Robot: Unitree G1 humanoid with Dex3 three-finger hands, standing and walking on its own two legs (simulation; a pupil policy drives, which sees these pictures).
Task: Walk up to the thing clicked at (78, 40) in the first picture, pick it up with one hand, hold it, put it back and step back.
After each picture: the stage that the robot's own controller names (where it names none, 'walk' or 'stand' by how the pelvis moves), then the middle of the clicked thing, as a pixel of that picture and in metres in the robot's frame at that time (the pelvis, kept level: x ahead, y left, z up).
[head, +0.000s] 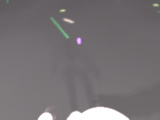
stand; (79, 41) +1.67 +0.37 -0.72
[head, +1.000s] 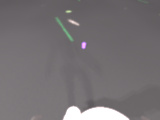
walk; (83, 45) +1.54 +0.19 -0.70
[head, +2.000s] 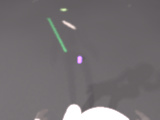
walk; (79, 59) +0.98 +0.19 -0.71
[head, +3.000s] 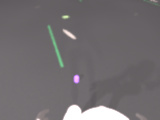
walk; (76, 79) +0.62 +0.18 -0.71
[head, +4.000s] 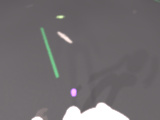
stand; (73, 92) +0.39 +0.17 -0.72
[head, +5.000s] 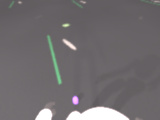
stand; (75, 100) +0.34 +0.20 -0.71
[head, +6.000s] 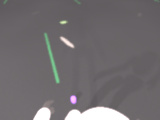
stand; (73, 99) +0.32 +0.21 -0.71
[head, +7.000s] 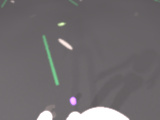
stand; (73, 101) +0.31 +0.23 -0.72
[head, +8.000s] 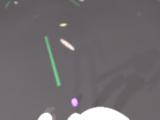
stand; (74, 102) +0.30 +0.22 -0.73
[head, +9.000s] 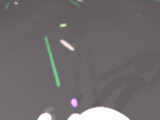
stand; (74, 102) +0.30 +0.22 -0.73
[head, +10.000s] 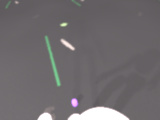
go down; (74, 102) +0.30 +0.22 -0.73
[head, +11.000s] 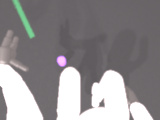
go down; (61, 61) +0.40 +0.23 -0.31
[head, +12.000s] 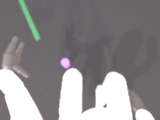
approach; (65, 63) +0.38 +0.23 -0.31
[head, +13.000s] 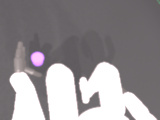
close in; (37, 59) +0.38 +0.27 -0.22
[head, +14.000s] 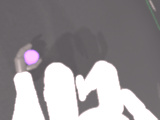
close; (31, 58) +0.38 +0.28 -0.22
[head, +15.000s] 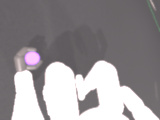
lift; (32, 59) +0.36 +0.27 -0.23
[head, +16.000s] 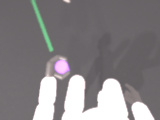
lift; (63, 68) +0.32 +0.21 -0.02
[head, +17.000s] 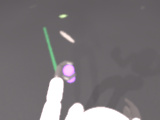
hold; (69, 74) +0.32 +0.17 +0.01
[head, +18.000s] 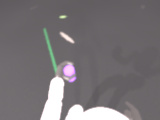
hold; (70, 73) +0.32 +0.17 +0.00
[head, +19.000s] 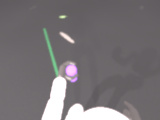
hold; (72, 73) +0.33 +0.16 +0.00
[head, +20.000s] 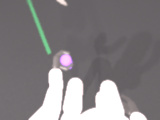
crouch; (67, 62) +0.39 +0.19 -0.08
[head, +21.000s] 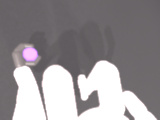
lower; (31, 56) +0.39 +0.28 -0.22
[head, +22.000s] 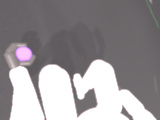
lower; (24, 55) +0.40 +0.29 -0.22
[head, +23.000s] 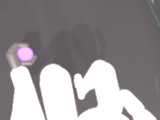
lower; (26, 55) +0.39 +0.29 -0.22
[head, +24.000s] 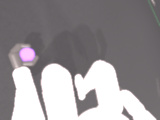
lower; (28, 56) +0.39 +0.28 -0.22
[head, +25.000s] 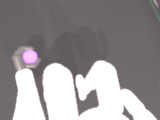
loosen; (30, 58) +0.38 +0.28 -0.22
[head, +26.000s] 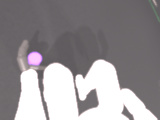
withdraw; (34, 60) +0.37 +0.25 -0.22
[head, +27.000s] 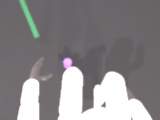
walk; (67, 63) +0.39 +0.21 -0.29
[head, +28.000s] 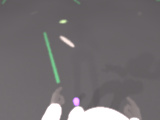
stand; (76, 101) +0.31 +0.16 -0.65
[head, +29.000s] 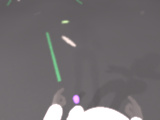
stand; (76, 99) +0.33 +0.18 -0.67
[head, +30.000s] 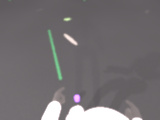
stand; (77, 98) +0.32 +0.17 -0.68
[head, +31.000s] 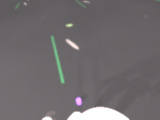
walk; (78, 101) +0.33 +0.17 -0.72
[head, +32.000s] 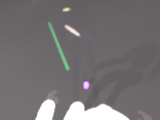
walk; (86, 85) +0.44 +0.07 -0.70
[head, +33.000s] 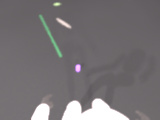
walk; (78, 68) +0.71 +0.16 -0.71
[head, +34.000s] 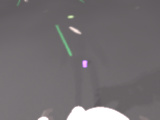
stand; (84, 64) +0.97 +0.19 -0.70
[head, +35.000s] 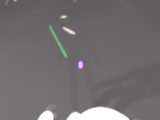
stand; (80, 64) +0.95 +0.22 -0.72
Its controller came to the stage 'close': yes
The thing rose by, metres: 0.71
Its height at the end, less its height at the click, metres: +0.00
